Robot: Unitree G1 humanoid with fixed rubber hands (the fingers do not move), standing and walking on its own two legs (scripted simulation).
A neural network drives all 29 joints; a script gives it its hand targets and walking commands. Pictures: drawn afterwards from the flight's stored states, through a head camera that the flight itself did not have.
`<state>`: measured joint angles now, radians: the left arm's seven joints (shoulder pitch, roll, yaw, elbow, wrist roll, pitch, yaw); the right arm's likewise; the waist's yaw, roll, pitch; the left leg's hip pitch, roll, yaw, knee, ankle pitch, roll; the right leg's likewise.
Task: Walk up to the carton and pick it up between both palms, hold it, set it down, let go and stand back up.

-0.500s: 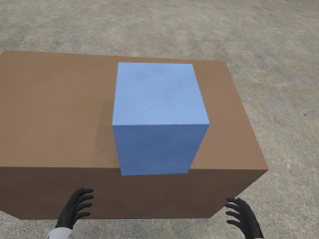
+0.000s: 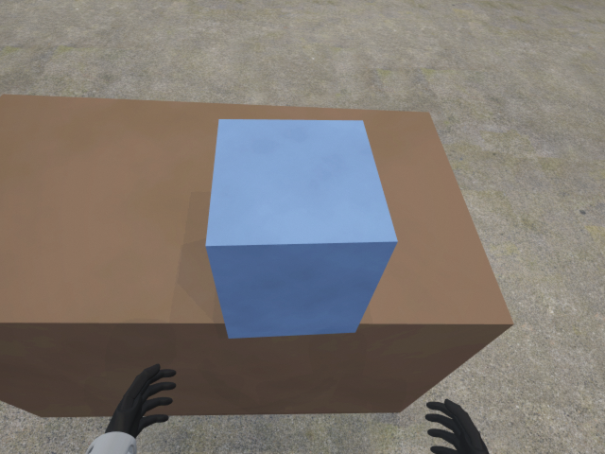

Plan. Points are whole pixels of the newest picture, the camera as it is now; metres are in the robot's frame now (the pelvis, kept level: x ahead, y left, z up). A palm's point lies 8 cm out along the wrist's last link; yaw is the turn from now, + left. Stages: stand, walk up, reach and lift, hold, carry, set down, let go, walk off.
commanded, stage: let go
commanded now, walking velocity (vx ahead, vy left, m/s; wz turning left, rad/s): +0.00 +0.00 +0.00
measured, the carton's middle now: (292, 234) +0.40 +0.04 +0.04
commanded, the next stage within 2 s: stand in 0.24 s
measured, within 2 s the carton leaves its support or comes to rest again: neither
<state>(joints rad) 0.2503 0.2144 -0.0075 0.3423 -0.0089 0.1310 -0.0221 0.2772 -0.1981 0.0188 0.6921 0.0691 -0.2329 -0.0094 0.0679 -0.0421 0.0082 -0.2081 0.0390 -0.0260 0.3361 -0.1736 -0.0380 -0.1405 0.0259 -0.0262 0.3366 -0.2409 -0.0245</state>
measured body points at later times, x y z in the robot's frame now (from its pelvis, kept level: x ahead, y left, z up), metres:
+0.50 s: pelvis +0.00 +0.01 +0.00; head +0.01 +0.02 +0.45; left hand +0.14 +0.28 -0.09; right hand +0.14 -0.25 -0.11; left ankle +0.00 +0.15 -0.75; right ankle -0.04 -0.09 -0.75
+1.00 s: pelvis -0.02 +0.02 +0.00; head -0.01 +0.02 +0.45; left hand +0.09 +0.31 -0.11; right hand +0.12 -0.25 -0.11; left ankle +0.00 +0.15 -0.75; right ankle -0.04 -0.09 -0.75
